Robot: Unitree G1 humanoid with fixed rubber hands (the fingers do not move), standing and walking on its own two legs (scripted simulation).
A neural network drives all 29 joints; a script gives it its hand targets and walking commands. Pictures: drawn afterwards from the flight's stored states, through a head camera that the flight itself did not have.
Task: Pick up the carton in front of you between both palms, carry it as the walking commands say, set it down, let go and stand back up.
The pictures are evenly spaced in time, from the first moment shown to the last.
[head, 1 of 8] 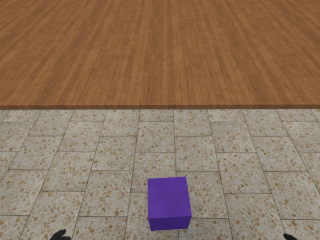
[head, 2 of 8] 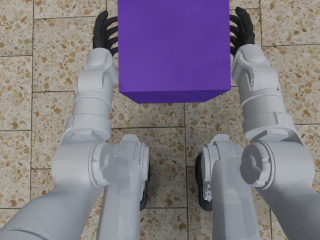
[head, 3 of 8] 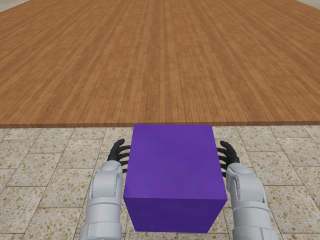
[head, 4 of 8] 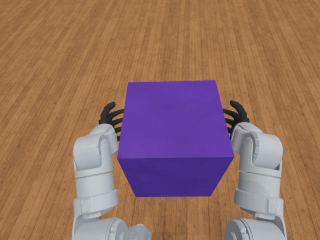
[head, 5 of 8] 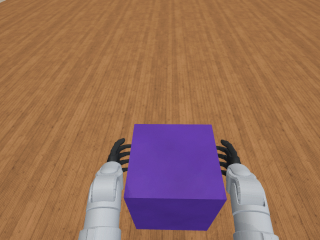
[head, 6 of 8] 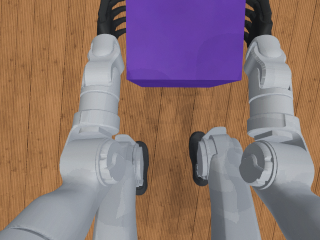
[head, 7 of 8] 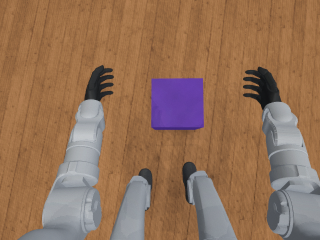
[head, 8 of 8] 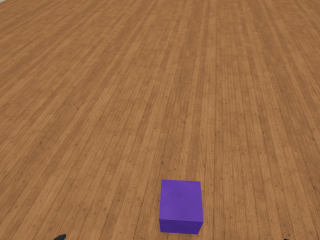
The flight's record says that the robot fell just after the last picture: no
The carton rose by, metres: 0.79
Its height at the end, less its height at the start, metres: +0.05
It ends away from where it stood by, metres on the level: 2.74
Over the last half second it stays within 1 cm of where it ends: yes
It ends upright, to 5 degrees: yes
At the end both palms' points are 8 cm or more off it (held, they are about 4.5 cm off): yes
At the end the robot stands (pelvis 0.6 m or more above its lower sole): yes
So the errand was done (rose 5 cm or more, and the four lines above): yes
